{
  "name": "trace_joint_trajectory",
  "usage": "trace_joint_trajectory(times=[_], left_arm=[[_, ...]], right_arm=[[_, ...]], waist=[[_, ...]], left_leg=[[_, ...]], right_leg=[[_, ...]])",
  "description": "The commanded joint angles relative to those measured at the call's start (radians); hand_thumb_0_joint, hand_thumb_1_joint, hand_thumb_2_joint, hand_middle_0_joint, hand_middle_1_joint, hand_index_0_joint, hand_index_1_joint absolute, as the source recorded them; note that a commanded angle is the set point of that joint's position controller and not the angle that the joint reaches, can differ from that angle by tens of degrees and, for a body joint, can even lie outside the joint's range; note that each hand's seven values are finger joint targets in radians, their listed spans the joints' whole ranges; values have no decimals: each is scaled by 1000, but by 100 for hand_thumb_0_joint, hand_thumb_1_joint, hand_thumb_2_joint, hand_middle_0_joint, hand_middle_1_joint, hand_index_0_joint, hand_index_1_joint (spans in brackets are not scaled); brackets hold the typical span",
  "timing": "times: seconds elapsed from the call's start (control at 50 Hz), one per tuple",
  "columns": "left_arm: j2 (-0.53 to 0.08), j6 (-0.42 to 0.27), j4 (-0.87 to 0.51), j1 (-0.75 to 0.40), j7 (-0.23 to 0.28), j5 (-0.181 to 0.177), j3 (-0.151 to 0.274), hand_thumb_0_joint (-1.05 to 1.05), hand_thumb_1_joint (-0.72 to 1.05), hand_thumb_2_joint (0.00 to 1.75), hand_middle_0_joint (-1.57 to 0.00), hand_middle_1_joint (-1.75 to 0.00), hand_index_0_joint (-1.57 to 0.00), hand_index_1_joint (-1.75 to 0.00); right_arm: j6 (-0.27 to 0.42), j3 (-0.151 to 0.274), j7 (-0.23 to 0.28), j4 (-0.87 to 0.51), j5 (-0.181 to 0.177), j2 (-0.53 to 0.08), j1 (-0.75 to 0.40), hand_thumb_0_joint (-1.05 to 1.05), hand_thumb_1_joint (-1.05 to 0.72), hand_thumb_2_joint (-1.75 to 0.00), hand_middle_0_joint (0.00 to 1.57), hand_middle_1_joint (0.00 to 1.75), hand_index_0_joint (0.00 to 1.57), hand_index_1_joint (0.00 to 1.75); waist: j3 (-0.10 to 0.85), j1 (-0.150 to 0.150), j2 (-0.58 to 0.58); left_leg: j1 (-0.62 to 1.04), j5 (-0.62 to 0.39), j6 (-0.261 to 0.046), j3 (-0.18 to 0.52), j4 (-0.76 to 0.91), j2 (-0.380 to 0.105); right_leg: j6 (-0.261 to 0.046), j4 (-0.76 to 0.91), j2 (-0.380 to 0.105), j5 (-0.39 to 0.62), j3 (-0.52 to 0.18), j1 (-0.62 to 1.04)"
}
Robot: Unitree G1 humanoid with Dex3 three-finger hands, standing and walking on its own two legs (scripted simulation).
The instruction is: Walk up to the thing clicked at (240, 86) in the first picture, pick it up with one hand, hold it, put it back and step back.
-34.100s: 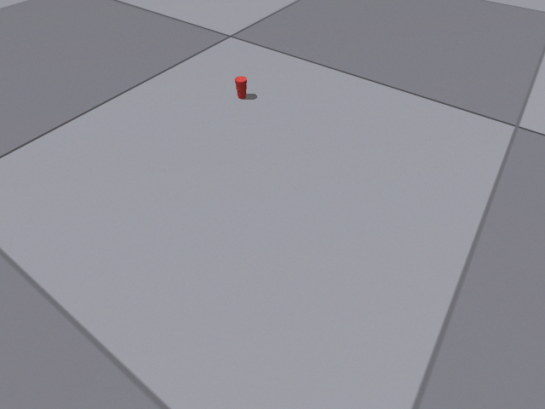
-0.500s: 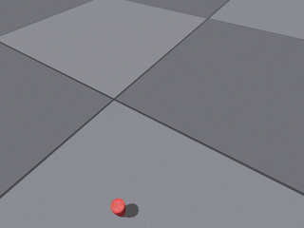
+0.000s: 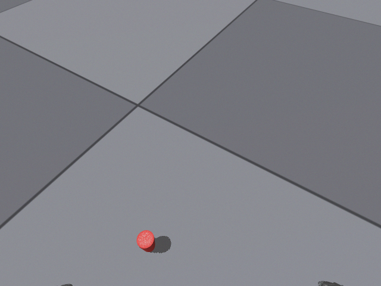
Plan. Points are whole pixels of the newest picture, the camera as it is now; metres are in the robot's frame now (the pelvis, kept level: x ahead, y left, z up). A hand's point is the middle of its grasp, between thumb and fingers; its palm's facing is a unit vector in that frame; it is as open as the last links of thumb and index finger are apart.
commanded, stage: step back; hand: left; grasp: from the side
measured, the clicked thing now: (147, 242) +0.39 +0.21 -0.71
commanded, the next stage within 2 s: none
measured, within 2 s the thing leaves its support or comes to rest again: neither
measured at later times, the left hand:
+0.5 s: hand out of the picture +0.04 +0.28 -0.17, palm faces -0.13 -0.92 -0.38, open 7.4 cm
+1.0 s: hand out of the picture -0.08 +0.30 -0.16, palm faces -0.04 -0.93 -0.37, open 7.4 cm
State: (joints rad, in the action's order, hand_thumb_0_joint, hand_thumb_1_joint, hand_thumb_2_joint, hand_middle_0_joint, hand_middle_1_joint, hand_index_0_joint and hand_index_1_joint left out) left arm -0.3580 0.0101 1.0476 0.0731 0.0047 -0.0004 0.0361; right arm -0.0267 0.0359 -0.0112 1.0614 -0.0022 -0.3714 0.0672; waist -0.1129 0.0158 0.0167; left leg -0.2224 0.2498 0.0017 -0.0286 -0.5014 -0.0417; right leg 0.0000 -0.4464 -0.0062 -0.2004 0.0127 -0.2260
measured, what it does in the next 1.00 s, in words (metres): walks backwards: right foot, then left foot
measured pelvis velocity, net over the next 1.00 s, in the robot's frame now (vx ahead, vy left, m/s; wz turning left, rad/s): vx -0.21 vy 0.04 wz -0.04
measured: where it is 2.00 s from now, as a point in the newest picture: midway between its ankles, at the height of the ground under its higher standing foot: outside the picture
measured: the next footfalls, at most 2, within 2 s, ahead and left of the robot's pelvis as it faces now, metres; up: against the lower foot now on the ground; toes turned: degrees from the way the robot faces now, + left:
right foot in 0.52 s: -0.08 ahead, -0.10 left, +0.00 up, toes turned -1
left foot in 0.82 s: -0.13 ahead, +0.14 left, +0.00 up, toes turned -3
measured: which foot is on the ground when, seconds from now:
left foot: down 0.00-0.54, up 0.56-0.80, down 0.82-1.00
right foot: down 0.00-0.14, up 0.16-0.50, down 0.52-0.84, up 0.86-1.00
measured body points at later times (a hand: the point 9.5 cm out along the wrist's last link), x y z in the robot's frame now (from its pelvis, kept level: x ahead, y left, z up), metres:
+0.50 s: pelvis -0.09 +0.02 -0.02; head -0.01 +0.02 +0.42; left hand +0.05 +0.32 -0.15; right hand -0.02 -0.30 -0.14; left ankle -0.04 +0.13 -0.74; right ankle -0.12 -0.10 -0.74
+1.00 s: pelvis -0.21 +0.04 -0.01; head -0.15 +0.06 +0.43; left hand -0.08 +0.35 -0.14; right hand -0.12 -0.28 -0.11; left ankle -0.17 +0.14 -0.74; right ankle -0.23 -0.11 -0.65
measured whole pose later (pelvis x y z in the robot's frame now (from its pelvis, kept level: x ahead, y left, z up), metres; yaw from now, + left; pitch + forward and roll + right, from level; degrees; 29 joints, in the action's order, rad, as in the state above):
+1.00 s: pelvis -0.21 +0.04 -0.01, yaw -2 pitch -2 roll -1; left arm -0.40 0.07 0.81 0.13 0.02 0.01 0.08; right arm -0.01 0.04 0.01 0.87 0.03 -0.36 0.16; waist -0.17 0.00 -0.04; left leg -0.29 0.27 -0.03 0.01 -0.60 0.01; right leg -0.01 -1.19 0.13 -0.51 -0.16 -0.48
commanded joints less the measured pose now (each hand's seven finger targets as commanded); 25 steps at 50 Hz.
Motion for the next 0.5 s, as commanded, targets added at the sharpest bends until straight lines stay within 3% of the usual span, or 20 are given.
trace_joint_trajectory(times=[0.0,0.02,0.04,0.06,0.08,0.1,0.12,0.14,0.16,0.18,0.22,0.32,0.36,0.42,0.46,0.48], left_arm=[[-305,-1,-148,-79,18,18,75,0,90,90,-20,-30,-20,-30],[-301,2,-168,-92,17,24,76,0,90,90,-20,-30,-20,-30],[-298,6,-184,-124,18,26,73,0,90,90,-20,-30,-20,-30],[-282,12,-197,-130,17,24,66,0,90,90,-20,-30,-20,-30],[-253,20,-202,-118,16,17,59,0,90,90,-20,-30,-20,-30],[-209,29,-214,-99,18,6,50,0,90,90,-20,-30,-20,-30],[-188,35,-217,-79,23,5,51,0,90,90,-20,-30,-20,-30],[-188,38,-219,-58,31,12,52,0,90,90,-20,-30,-20,-30],[-202,40,-208,-53,36,15,55,0,90,90,-20,-30,-20,-30],[-212,41,-200,-26,39,11,54,0,90,90,-20,-30,-20,-30],[-213,39,-199,24,34,0,57,0,90,90,-20,-30,-20,-30],[-215,30,-251,16,26,18,73,0,90,90,-20,-30,-20,-30],[-206,24,-268,7,22,17,77,0,90,90,-20,-30,-20,-30],[-190,15,-251,68,14,20,81,0,90,90,-20,-30,-20,-30],[-171,7,-213,153,16,27,82,0,90,90,-20,-30,-20,-30],[-209,-3,-218,149,19,39,90,0,90,90,-20,-30,-20,-30]], right_arm=[[-12,56,8,-81,2,-187,88,0,-90,-90,20,30,20,30],[-15,60,5,-92,2,-184,101,0,-90,-90,20,30,20,30],[-15,65,3,-96,3,-183,140,0,-90,-90,20,30,20,30],[-9,70,3,-97,2,-191,155,0,-90,-90,20,30,20,30],[-2,74,6,-107,12,-211,143,0,-90,-90,20,30,20,30],[6,88,9,-125,25,-272,122,0,-90,-90,20,30,20,30],[17,95,11,-136,35,-313,119,0,-90,-90,20,30,20,30],[22,106,15,-157,37,-353,117,0,-90,-90,20,30,20,30],[21,103,21,-174,35,-332,88,0,-90,-90,20,30,20,30],[23,97,29,-194,33,-304,38,0,-90,-90,20,30,20,30],[28,81,40,-220,34,-261,19,0,-90,-90,20,30,20,30],[27,90,48,-240,29,-257,115,0,-90,-90,20,30,20,30],[26,91,49,-244,30,-265,137,0,-90,-90,20,30,20,30],[17,85,44,-260,26,-276,101,0,-90,-90,20,30,20,30],[7,82,40,-263,13,-275,64,0,-90,-90,20,30,20,30],[7,69,37,-263,5,-243,74,0,-90,-90,20,30,20,30]], waist=[[215,18,-209],[203,18,-216],[195,42,-230],[188,44,-198],[156,40,-100],[135,29,90],[124,15,165],[156,28,178],[153,28,144],[149,3,123],[154,-33,117],[172,18,92],[177,33,101],[192,12,145],[223,-36,128],[233,-33,67]], left_leg=[[32,131,-41,29,-274,63],[30,218,-51,50,-319,66],[39,196,-60,60,-277,55],[52,64,-60,55,-187,45],[18,-161,-72,105,-34,-16],[21,-371,-107,277,109,-157],[74,-572,-169,409,144,-258],[74,-654,-228,452,124,-320],[57,-644,-235,436,119,-314],[82,-653,-235,370,85,-277],[121,-678,-201,256,18,-198],[220,-640,-261,274,-6,-232],[240,-617,-259,272,-25,-232],[143,-497,-217,237,-50,-201],[71,-428,-178,212,-124,-185],[-26,-332,-127,183,-162,-144]], right_leg=[[-228,55,-311,401,-268,-26],[-239,30,-314,390,-250,-63],[-222,2,-304,367,-231,-85],[-186,-60,-258,340,-190,-87],[-124,-161,-165,239,-130,-89],[-59,-324,-11,46,-72,-149],[-40,-466,104,-349,-94,-241],[-34,-580,111,-439,-175,-253],[-34,-666,114,-428,-218,-259],[-36,-736,108,-393,-230,-286],[-23,-770,106,-312,-217,-316],[25,-646,83,-335,-167,-295],[26,-503,56,-325,-142,-271],[7,-265,39,-257,-62,-119],[-17,0,40,-36,-21,34],[-38,26,-1,84,-86,126]])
